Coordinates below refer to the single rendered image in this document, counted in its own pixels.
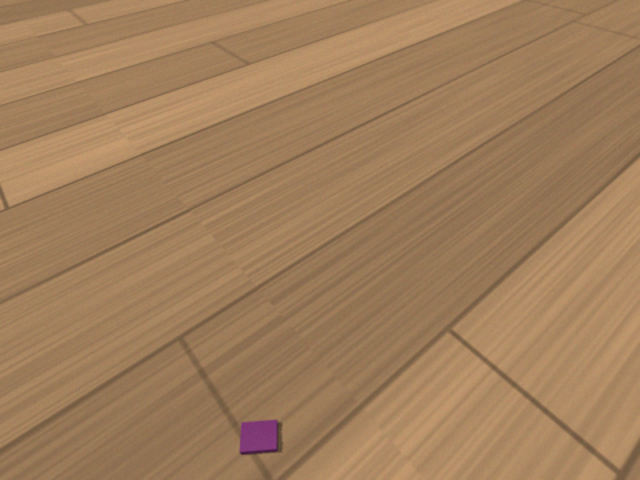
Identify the small box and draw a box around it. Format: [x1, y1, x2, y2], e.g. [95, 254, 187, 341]
[240, 420, 278, 455]

